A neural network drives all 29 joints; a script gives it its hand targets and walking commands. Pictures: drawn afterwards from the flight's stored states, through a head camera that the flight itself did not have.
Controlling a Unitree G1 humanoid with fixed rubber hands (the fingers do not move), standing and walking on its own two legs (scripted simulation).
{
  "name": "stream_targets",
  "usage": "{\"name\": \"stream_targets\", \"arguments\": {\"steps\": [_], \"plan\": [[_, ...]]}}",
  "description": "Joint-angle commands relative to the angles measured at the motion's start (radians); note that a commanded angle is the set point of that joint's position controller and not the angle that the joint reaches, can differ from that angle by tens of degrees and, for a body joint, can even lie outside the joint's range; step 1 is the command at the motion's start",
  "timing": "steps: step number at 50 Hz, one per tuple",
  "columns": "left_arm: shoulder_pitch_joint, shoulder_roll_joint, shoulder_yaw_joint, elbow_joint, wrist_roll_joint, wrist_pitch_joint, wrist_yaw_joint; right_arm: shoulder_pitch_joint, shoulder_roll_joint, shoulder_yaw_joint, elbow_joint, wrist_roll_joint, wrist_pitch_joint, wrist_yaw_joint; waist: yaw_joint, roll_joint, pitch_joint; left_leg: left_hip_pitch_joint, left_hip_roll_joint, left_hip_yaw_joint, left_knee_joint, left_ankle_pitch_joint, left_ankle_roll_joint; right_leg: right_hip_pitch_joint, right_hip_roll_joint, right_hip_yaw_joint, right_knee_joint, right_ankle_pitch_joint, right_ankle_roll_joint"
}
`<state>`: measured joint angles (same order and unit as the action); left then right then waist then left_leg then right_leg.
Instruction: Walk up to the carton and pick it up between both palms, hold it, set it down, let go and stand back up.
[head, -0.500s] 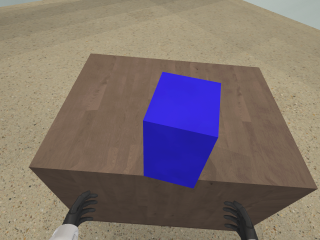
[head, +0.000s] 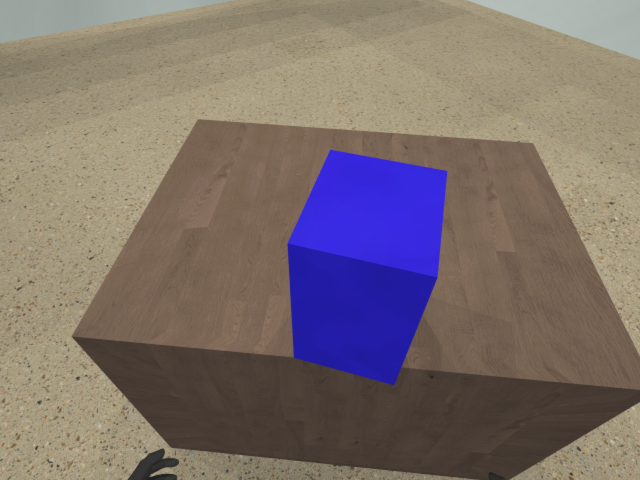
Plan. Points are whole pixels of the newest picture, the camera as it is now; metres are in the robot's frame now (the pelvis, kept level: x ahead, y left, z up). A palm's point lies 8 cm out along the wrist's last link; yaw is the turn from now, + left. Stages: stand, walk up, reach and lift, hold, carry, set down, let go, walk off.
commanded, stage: stand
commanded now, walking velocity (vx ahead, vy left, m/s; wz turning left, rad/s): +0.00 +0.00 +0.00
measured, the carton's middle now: (363, 272) +0.41 -0.04 +0.02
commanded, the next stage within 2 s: none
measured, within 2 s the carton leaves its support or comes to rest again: neither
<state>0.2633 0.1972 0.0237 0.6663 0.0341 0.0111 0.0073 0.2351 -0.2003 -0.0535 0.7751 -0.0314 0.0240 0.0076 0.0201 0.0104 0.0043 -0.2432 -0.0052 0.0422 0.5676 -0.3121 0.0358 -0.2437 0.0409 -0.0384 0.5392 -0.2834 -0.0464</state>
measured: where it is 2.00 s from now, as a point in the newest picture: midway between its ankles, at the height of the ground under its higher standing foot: outside the picture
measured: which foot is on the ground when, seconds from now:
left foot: down 0.00-1.00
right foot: down 0.00-1.00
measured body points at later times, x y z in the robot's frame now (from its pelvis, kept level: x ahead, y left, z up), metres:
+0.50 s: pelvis +0.00 +0.00 +0.01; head +0.00 +0.00 +0.46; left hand +0.02 +0.22 -0.14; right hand +0.02 -0.23 -0.14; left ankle +0.00 +0.10 -0.73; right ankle +0.00 -0.09 -0.73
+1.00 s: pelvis +0.01 +0.01 +0.01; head +0.01 +0.00 +0.46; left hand -0.02 +0.20 -0.15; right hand -0.01 -0.19 -0.16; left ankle +0.00 +0.10 -0.73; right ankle +0.00 -0.09 -0.73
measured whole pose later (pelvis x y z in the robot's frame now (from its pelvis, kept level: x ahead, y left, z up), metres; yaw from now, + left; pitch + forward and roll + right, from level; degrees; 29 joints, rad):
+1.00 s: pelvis +0.01 +0.01 +0.01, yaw +0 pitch -1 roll +0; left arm 0.34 0.07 0.02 1.17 0.02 -0.02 0.04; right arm 0.34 -0.09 -0.01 1.15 -0.02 -0.02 -0.05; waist 0.01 0.02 0.01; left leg -0.13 -0.03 0.04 0.39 -0.24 0.05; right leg -0.14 0.02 -0.03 0.39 -0.23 -0.03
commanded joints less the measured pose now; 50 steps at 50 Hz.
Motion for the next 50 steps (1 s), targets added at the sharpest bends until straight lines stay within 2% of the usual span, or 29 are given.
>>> {"name": "stream_targets", "arguments": {"steps": [1, 2, 6, 9, 20, 22, 23, 24, 25, 27, 29, 36, 37, 39, 43, 50], "plan": [[-0.001, 0.108, 0.031, -0.065, -0.005, -0.031, 0.011, 0.021, -0.096, -0.022, -0.082, -0.004, -0.015, -0.006, -0.013, -0.041, -0.024, -0.01, 0.068, -0.118, -0.085, 0.093, 0.052, -0.065, -0.149, 0.179, -0.132, 0.23, -0.058], [0.007, 0.113, 0.032, -0.055, -0.006, -0.032, 0.012, 0.033, -0.095, -0.019, -0.076, -0.003, -0.017, -0.007, -0.014, -0.052, -0.026, -0.004, 0.071, -0.125, -0.089, 0.095, 0.056, -0.076, -0.143, 0.177, -0.135, 0.21, -0.057], [0.035, 0.096, 0.036, -0.011, -0.009, -0.035, 0.017, 0.06, -0.098, -0.021, -0.05, -0.003, -0.023, -0.017, -0.012, -0.026, -0.009, -0.023, 0.092, -0.163, -0.146, 0.089, 0.074, -0.075, -0.106, 0.147, -0.131, 0.141, -0.041], [0.076, 0.08, 0.037, 0.036, -0.008, -0.042, 0.015, 0.077, -0.095, -0.019, -0.016, -0.002, -0.029, -0.023, 0.001, -0.016, -0.009, -0.026, 0.099, -0.174, -0.185, 0.1, 0.079, -0.04, -0.098, 0.138, -0.141, 0.142, -0.032], [0.142, 0.03, 0.03, 0.235, -0.01, -0.047, 0.023, 0.145, -0.06, -0.01, 0.139, 0.009, -0.05, -0.034, -0.004, -0.031, 0.044, 0.007, 0.088, -0.156, -0.255, 0.12, 0.067, 0.016, -0.113, 0.144, -0.232, 0.153, -0.022], [0.147, 0.026, 0.031, 0.266, -0.011, -0.048, 0.025, 0.158, -0.049, -0.007, 0.169, 0.01, -0.051, -0.035, -0.006, -0.005, 0.053, 0.023, 0.084, -0.151, -0.263, 0.131, 0.063, 0.002, -0.115, 0.148, -0.237, 0.151, -0.024], [0.145, 0.019, 0.029, 0.28, -0.011, -0.047, 0.026, 0.167, -0.031, -0.001, 0.181, 0.01, -0.051, -0.037, -0.011, -0.016, 0.062, 0.03, 0.087, -0.15, -0.262, 0.143, 0.063, 0.007, -0.115, 0.145, -0.237, 0.158, -0.023], [0.149, 0.021, 0.032, 0.294, -0.013, -0.048, 0.025, 0.161, -0.021, 0.004, 0.192, 0.01, -0.051, -0.039, -0.001, -0.006, 0.061, 0.022, 0.087, -0.151, -0.264, 0.148, 0.06, 0.017, -0.115, 0.143, -0.236, 0.163, -0.024], [0.15, 0.007, 0.027, 0.308, -0.013, -0.047, 0.025, 0.161, -0.023, 0.004, 0.199, 0.013, -0.052, -0.039, -0.006, -0.002, 0.07, 0.014, 0.089, -0.153, -0.271, 0.143, 0.063, 0.02, -0.117, 0.143, -0.238, 0.158, -0.023], [0.15, -0.008, 0.023, 0.336, -0.01, -0.046, 0.026, 0.174, -0.015, 0.007, 0.223, 0.012, -0.053, -0.039, -0.011, -0.023, 0.076, 0.028, 0.088, -0.151, -0.271, 0.152, 0.06, 0.017, -0.115, 0.137, -0.235, 0.162, -0.021], [0.155, -0.02, 0.019, 0.36, -0.013, -0.045, 0.028, 0.172, -0.006, 0.011, 0.242, 0.012, -0.052, -0.043, -0.008, -0.01, 0.076, 0.032, 0.087, -0.15, -0.267, 0.157, 0.061, 0.023, -0.114, 0.133, -0.238, 0.166, -0.019], [0.169, -0.036, 0.011, 0.434, -0.014, -0.04, 0.034, 0.191, 0.005, 0.019, 0.3, 0.013, -0.052, -0.049, -0.01, -0.017, 0.096, 0.04, 0.087, -0.146, -0.269, 0.167, 0.06, 0.028, -0.117, 0.132, -0.237, 0.175, -0.016], [0.158, -0.025, 0.013, 0.436, -0.013, -0.039, 0.035, 0.198, 0.015, 0.022, 0.307, 0.014, -0.052, -0.048, -0.016, -0.004, 0.1, 0.043, 0.085, -0.142, -0.269, 0.177, 0.059, 0.03, -0.117, 0.137, -0.237, 0.177, -0.019], [0.159, -0.041, 0.01, 0.452, -0.014, -0.04, 0.036, 0.194, 0.019, 0.023, 0.318, 0.013, -0.054, -0.05, -0.012, -0.021, 0.093, 0.053, 0.088, -0.146, -0.268, 0.191, 0.059, 0.034, -0.117, 0.134, -0.235, 0.184, -0.018], [0.177, -0.048, 0.005, 0.481, -0.018, -0.038, 0.039, 0.206, 0.042, 0.033, 0.347, 0.017, -0.051, -0.053, -0.014, -0.006, 0.107, 0.055, 0.088, -0.141, -0.27, 0.202, 0.055, 0.04, -0.119, 0.134, -0.23, 0.191, -0.015], [0.172, -0.057, 0.004, 0.504, -0.017, -0.033, 0.042, 0.2, 0.045, 0.038, 0.373, 0.014, -0.048, -0.059, -0.009, -0.021, 0.121, 0.056, 0.087, -0.141, -0.271, 0.211, 0.054, 0.055, -0.121, 0.129, -0.233, 0.2, -0.01]]}}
